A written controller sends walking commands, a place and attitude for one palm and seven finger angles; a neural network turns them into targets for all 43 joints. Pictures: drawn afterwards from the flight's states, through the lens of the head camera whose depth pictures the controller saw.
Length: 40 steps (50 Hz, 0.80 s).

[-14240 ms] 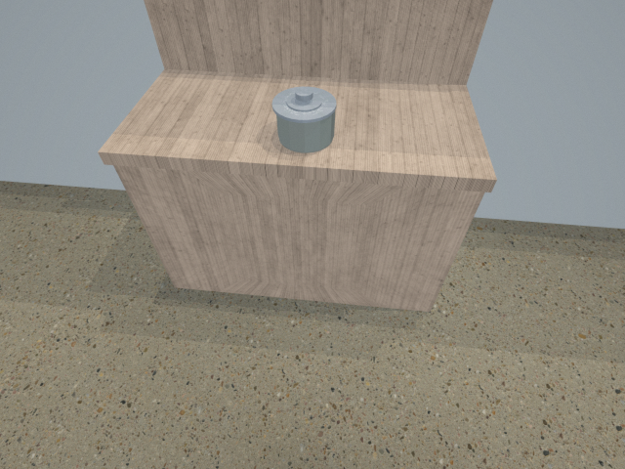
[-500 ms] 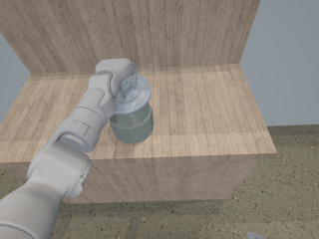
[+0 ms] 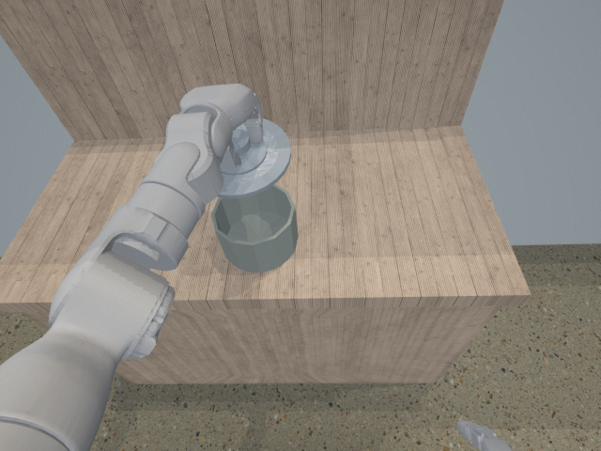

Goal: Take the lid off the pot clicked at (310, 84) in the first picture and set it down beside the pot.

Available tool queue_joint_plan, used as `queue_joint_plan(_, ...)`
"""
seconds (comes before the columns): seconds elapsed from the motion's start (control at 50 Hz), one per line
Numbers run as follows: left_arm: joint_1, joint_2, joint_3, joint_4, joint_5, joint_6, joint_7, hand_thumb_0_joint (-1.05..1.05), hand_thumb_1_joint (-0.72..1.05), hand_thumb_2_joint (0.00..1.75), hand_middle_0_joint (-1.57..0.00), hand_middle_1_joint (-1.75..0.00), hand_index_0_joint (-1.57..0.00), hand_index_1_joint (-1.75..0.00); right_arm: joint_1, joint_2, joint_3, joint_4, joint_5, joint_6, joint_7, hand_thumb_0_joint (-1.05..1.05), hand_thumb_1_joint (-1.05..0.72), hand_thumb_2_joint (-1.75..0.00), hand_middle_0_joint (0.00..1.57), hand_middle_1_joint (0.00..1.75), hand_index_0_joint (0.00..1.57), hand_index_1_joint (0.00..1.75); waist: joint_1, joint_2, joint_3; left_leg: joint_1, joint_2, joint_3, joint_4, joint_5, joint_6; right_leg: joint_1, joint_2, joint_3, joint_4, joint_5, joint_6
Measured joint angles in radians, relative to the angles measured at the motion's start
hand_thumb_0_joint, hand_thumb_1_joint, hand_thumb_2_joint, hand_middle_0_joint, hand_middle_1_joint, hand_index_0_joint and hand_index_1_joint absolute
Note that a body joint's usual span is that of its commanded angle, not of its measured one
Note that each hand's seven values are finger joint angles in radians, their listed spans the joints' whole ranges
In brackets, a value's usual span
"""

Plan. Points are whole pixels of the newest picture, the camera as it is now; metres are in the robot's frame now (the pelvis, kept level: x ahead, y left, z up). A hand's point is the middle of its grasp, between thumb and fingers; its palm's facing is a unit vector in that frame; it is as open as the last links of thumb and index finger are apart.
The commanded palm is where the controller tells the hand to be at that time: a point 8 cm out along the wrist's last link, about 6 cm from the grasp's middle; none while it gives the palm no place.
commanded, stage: lift the lid straight up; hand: left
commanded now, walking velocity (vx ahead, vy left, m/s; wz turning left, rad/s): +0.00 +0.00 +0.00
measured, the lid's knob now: (235, 142) +0.51 +0.09 +0.13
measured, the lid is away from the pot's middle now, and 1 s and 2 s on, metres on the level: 0.01 0.08 0.20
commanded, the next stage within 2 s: move the lid sideways beside the pot in 0.28 s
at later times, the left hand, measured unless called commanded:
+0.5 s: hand (224, 142) +0.47 +0.09 +0.17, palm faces -0.26 -0.06 -0.96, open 7.1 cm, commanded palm +0.47 +0.12 +0.24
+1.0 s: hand (172, 149) +0.47 +0.17 +0.16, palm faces -0.31 -0.04 -0.95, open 7.0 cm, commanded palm +0.48 +0.18 +0.24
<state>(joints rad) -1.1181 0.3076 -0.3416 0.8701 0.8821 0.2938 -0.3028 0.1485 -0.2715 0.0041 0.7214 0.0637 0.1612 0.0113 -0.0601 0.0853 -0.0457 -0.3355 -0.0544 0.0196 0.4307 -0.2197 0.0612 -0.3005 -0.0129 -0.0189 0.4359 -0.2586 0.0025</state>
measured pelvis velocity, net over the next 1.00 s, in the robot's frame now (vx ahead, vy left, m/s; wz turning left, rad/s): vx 0.00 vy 0.01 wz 0.01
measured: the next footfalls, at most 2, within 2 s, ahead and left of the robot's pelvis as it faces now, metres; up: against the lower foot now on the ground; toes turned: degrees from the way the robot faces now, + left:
none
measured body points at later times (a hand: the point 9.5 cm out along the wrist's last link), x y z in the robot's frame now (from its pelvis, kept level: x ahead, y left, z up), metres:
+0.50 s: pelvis -0.01 +0.00 +0.00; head +0.03 -0.03 +0.45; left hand +0.48 +0.09 +0.22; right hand +0.11 -0.25 -0.14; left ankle -0.01 +0.08 -0.74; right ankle -0.03 -0.12 -0.74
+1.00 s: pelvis +0.00 +0.01 +0.00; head +0.05 -0.01 +0.45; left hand +0.49 +0.17 +0.21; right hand +0.10 -0.26 -0.13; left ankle -0.01 +0.08 -0.74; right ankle -0.03 -0.12 -0.74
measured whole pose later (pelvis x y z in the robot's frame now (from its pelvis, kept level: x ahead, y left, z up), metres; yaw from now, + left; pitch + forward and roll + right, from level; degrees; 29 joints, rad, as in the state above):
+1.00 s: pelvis +0.00 +0.01 +0.00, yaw +0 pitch +7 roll -1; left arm -1.10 0.47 -0.27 0.85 0.89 0.18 -0.40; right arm 0.18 -0.29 0.00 0.71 0.07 0.14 -0.01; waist -0.06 0.06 -0.01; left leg -0.33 -0.06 0.01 0.42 -0.21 0.07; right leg -0.28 -0.02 -0.03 0.40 -0.24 0.01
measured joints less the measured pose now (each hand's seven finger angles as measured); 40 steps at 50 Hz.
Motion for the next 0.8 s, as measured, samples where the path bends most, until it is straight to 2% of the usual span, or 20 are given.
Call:
queue_joint_plan(0.24,-0.038,-0.012,-0.030,-0.006,-0.011,0.003,-0.038,0.02,0.34,0.66,-0.67,-0.94,-0.68,-0.95,-0.011,-0.003,0.004,0.000,0.001,-0.003,0.003,0.01,-0.91,-0.90,0.20,0.30,0.20,0.30,0.014,-0.004,0.005,0.006,-0.009,-0.012,-0.005,0.013,0.002,0.007,-0.009,-0.012,0.002,0.004,0.002)
queue_joint_plan(0.4,-0.044,-0.012,-0.020,0.012,-0.006,-0.011,-0.028,0.02,0.34,0.66,-0.67,-0.94,-0.68,-0.95,-0.003,0.005,0.011,0.001,0.000,-0.014,-0.006,0.01,-0.91,-0.90,0.20,0.30,0.20,0.30,0.006,-0.007,0.007,0.007,-0.008,-0.006,-0.011,0.019,0.002,0.005,-0.007,-0.006,-0.001,0.011,0.002)
queue_joint_plan(0.46,-0.048,-0.010,0.007,0.039,0.001,-0.014,-0.016,0.02,0.34,0.66,-0.67,-0.94,-0.68,-0.95,0.002,0.005,0.016,0.006,0.000,-0.012,-0.009,0.01,-0.91,-0.90,0.20,0.30,0.20,0.30,0.001,-0.007,0.005,0.005,-0.005,-0.002,-0.011,0.018,0.002,0.002,-0.005,-0.002,-0.002,0.013,0.002)
queue_joint_plan(0.6,-0.037,0.051,0.050,0.057,0.027,-0.023,-0.035,0.01,0.34,0.66,-0.67,-0.94,-0.68,-0.95,0.024,-0.001,0.012,-0.006,0.002,-0.015,-0.024,0.01,-0.91,-0.90,0.20,0.30,0.20,0.30,-0.018,-0.006,0.012,0.003,0.001,0.008,-0.015,0.018,0.003,-0.001,0.002,0.009,-0.014,0.021,0.002)
queue_joint_plan(0.8,0.002,0.112,0.063,0.003,0.013,-0.073,-0.082,0.02,0.34,0.66,-0.67,-0.94,-0.68,-0.95,0.053,-0.023,-0.003,-0.001,0.006,-0.011,-0.019,0.01,-0.91,-0.90,0.20,0.30,0.20,0.30,-0.007,-0.011,0.021,0.011,-0.001,-0.002,-0.015,0.013,0.007,0.019,0.000,-0.001,-0.031,0.021,0.005)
